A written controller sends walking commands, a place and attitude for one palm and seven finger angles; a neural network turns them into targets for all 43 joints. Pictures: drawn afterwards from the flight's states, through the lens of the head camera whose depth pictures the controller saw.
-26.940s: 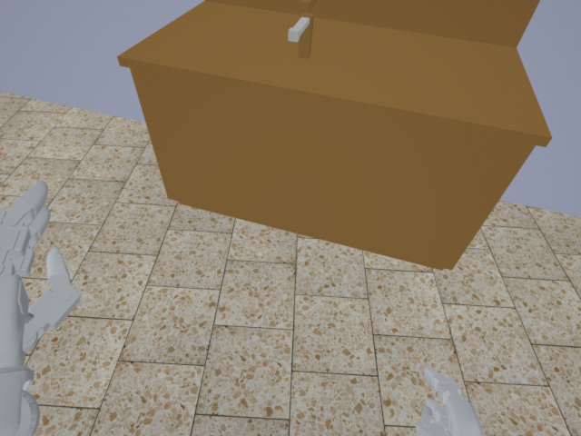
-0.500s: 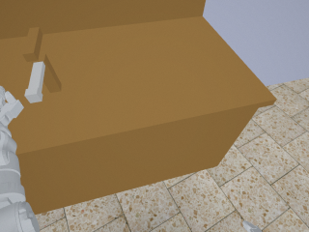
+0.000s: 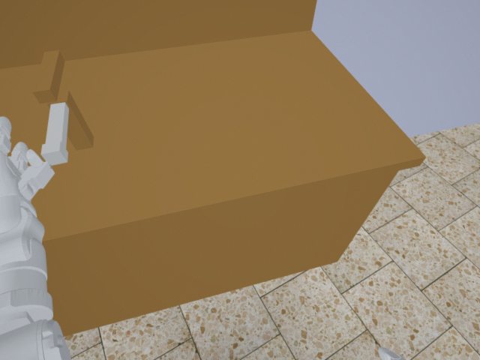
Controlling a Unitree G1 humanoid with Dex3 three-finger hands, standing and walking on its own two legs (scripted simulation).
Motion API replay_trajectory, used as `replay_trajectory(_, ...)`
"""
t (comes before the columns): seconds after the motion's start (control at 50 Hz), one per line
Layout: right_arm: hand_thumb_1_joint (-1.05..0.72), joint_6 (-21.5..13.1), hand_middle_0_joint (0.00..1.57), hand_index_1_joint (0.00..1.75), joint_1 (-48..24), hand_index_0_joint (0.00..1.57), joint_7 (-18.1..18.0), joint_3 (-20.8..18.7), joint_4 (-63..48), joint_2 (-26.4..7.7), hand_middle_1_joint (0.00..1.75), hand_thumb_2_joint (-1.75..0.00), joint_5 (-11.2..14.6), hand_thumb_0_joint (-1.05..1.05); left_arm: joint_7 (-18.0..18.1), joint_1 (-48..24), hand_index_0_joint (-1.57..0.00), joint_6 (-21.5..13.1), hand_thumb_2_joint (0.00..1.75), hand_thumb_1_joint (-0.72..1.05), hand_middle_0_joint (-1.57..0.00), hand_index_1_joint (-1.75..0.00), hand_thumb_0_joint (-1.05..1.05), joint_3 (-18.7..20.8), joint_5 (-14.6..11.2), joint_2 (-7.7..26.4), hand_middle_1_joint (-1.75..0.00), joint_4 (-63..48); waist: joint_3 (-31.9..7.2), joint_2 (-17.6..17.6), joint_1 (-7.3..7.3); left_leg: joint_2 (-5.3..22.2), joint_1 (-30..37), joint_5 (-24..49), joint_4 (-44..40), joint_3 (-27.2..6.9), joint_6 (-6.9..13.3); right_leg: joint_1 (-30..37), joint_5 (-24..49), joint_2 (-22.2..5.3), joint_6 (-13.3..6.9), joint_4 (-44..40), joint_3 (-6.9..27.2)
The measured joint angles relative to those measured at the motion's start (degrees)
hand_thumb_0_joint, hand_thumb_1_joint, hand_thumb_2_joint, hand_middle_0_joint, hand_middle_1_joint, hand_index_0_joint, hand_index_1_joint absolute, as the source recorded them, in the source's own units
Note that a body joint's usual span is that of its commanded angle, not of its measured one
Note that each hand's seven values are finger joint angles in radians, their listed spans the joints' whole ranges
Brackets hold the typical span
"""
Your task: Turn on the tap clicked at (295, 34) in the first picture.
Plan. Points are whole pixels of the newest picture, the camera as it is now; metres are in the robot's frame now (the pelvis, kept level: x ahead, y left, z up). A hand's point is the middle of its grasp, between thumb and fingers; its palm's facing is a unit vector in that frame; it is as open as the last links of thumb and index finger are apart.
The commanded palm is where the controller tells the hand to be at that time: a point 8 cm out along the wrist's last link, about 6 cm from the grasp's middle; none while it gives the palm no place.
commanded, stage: push the lever round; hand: left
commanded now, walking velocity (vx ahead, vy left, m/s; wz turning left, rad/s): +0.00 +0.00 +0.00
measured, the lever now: (55, 153) +0.41 +0.33 +0.12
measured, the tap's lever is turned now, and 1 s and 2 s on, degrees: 3 26 53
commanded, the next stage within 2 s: none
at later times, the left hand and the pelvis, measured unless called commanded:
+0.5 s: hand (60, 169) +0.38 +0.31 +0.12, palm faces +0.58 -0.81 -0.05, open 7.7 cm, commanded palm +0.34 +0.33 +0.12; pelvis -0.01 +0.00 +0.00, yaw +1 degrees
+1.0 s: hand (96, 156) +0.40 +0.26 +0.12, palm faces +0.65 -0.76 -0.04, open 7.7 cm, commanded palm +0.36 +0.28 +0.12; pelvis -0.02 +0.00 +0.00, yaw +1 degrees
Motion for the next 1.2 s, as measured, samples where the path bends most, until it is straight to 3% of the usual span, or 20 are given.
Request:
replay_trajectory(0.18, -0.9, 0.2, 0.21, 0.3, -0.39, 0.2, 0.15, -0.15, -0.23, 0.06, 0.3, -0.9, -0.06, 0.01, 0.5, 0.29, -0.15, 0.23, 0.9, 0.92, -0.15, -0.15, 0.02, -0.05, -0.01, -0.38, -0.15, -0.26, -0.34, -0.16, 0.02, 0.05, 0.23, 0.18, -0.21, 0.2, -0.05, 0.06, 0.14, 0.05, -0.05, 0.01, 0.2)
replay_trajectory(0.3, -0.9, 0.09, 0.21, 0.3, -0.54, 0.2, 0.14, -0.38, -0.13, 0.01, 0.3, -0.9, -0.06, 0.01, 2.31, 1.22, -0.15, 0.24, 0.9, 0.93, -0.15, -0.15, 0.02, -1.87, -0.16, -2.56, -0.15, -2.92, -0.28, 0.12, 0.39, -0.11, 0.71, 0.34, -0.31, 0.07, 0.04, 0.69, 0.3, -0.11, 0.05, -0.24, 0.07)
replay_trajectory(0.48, -0.9, -0.11, 0.21, 0.3, -1.8, 0.2, 0.19, 0.0, 0.39, 0.65, 0.3, -0.9, -0.68, 0.01, 8.21, -1.11, -0.15, 1.43, 0.91, 0.93, -0.15, -0.15, 0.01, -3.96, 1.68, -4.89, -0.15, -2.86, 0.14, -0.13, 0.39, -0.6, 0.32, 1.02, -0.35, -0.48, 0.08, 0.53, 0.66, -0.61, 0.14, -0.21, -0.46)
replay_trajectory(0.84, -0.9, 0.38, 0.21, 0.3, -2.66, 0.2, 0.93, 0.04, 2.2, 1.33, 0.3, -0.9, -2.27, 0.01, 18.54, -6.65, -0.15, 0.31, 0.93, 0.93, -0.15, -0.15, 0.01, -7.82, 4.92, -9.45, -0.15, 1.22, -0.03, 0.16, -0.08, -0.98, -0.69, 1.79, -0.26, -0.85, 0.03, -0.39, 1.15, -1.01, 0.13, 0.07, -0.84)
replay_trajectory(1.2, -0.9, 2.03, 0.21, 0.3, -1.82, 0.2, 2.3, -0.98, 3.25, 1.48, 0.3, -0.9, -3.92, 0.01, 29.6, -13.56, -0.15, -0.33, 0.92, 0.94, -0.15, -0.15, 0.02, -7.69, 9.33, -12.53, -0.15, 7.92, -0.93, 0.08, -1.71, -0.61, -2.19, 1.97, -0.15, -0.4, -0.4, -2.47, 1.15, -0.65, -0.34, 0.94, -0.42)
